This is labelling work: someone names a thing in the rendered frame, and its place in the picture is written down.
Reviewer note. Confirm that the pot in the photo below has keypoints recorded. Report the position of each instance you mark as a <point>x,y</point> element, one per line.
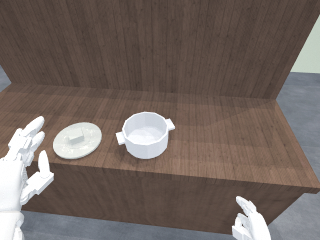
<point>145,134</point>

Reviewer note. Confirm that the lid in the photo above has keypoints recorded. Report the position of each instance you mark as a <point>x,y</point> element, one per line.
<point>67,150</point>

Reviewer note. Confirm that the robot left forearm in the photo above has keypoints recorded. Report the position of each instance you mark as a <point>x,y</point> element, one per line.
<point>10,223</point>

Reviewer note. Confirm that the left robot hand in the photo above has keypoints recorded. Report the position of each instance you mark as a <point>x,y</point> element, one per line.
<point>13,174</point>

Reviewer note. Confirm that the right robot hand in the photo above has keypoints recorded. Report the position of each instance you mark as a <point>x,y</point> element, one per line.
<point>254,226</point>

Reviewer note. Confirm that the table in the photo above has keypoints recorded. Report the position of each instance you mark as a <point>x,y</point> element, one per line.
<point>213,67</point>

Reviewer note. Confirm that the knob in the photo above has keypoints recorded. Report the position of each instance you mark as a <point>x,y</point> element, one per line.
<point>76,135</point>

